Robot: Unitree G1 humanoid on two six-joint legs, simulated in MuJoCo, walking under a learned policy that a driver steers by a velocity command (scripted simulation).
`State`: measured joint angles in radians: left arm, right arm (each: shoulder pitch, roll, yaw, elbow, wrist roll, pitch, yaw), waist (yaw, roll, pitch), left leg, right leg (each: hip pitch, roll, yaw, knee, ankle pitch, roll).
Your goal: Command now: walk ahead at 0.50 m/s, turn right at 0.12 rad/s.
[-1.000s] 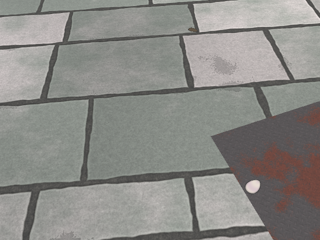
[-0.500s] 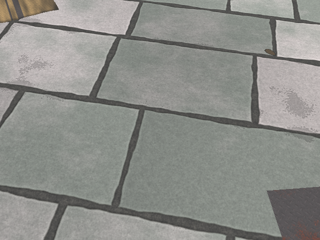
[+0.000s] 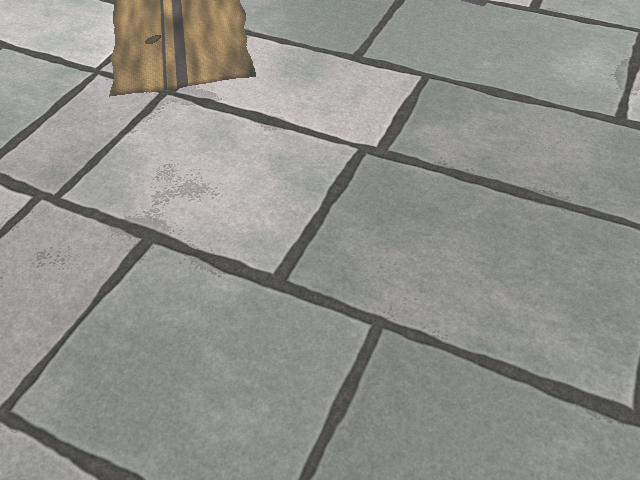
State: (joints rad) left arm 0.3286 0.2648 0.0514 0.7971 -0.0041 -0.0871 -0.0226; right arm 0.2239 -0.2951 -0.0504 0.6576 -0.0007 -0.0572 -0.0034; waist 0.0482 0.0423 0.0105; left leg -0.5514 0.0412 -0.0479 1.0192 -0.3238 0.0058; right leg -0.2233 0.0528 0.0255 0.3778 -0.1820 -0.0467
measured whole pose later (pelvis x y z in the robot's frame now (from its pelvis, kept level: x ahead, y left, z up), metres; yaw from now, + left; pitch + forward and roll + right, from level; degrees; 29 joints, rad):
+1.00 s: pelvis +0.42 -0.09 -0.01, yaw -32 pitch +3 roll +1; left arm 0.19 0.31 0.06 0.65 0.00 0.00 0.00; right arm 0.10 -0.32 -0.05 0.70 -0.02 -0.02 -0.04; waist 0.02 0.02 0.07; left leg -0.65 0.05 -0.09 1.00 -0.33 -0.09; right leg -0.37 0.11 0.08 0.45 -0.12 -0.09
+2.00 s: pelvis +0.73 -0.07 +0.00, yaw -9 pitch +2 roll -1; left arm 0.12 0.31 0.06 0.69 0.02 -0.09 -0.01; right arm 0.37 -0.27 -0.04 0.66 0.01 -0.05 0.00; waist -0.05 -0.03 0.02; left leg -0.17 -0.08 -0.09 0.36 -0.22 0.09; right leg -0.66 -0.07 0.06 0.86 -0.11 0.05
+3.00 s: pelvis +1.29 -0.18 +0.00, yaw -31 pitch +1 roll +2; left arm 0.17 0.32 0.07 0.65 -0.02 -0.02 -0.01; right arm 0.33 -0.28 -0.07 0.79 -0.01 -0.09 0.00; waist -0.07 -0.05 0.04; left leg -0.07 -0.02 0.12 0.28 -0.22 0.02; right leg -0.68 -0.09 0.06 0.93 -0.14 0.02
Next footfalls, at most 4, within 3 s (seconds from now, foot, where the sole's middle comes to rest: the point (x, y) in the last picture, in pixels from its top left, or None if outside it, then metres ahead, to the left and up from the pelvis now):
0.24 left None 0.27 0.14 -0.78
0.72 right None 0.47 -0.20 -0.78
1.18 left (370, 420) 0.62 -0.02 -0.78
1.74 left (362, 366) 0.75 0.00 -0.78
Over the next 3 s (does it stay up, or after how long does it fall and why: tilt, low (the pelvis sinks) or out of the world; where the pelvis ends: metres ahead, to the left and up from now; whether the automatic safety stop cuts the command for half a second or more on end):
stays up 1.29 -0.18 0.00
